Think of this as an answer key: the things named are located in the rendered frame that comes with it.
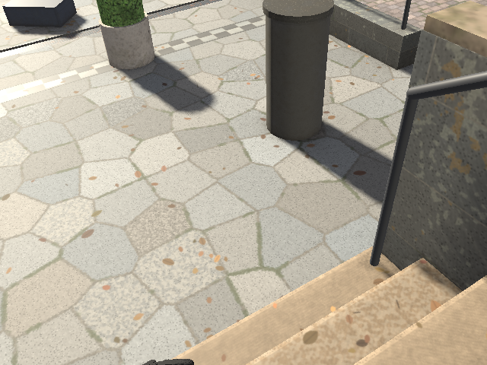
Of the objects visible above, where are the stairs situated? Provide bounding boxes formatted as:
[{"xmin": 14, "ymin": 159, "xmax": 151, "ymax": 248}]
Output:
[{"xmin": 171, "ymin": 246, "xmax": 487, "ymax": 365}]

